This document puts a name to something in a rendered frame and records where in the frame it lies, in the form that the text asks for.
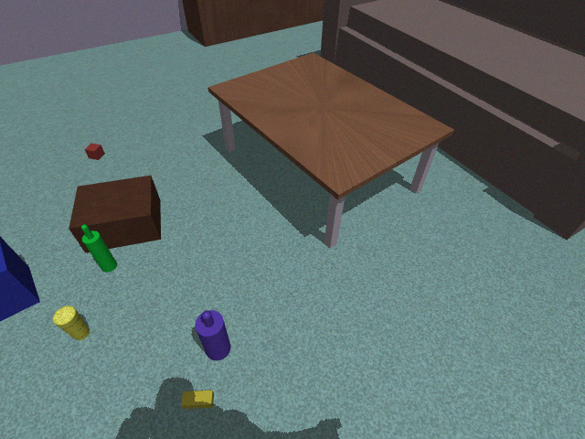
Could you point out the coffee table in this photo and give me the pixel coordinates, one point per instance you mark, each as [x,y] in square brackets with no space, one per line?
[342,131]

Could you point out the sofa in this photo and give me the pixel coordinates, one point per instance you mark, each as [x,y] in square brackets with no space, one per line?
[507,75]

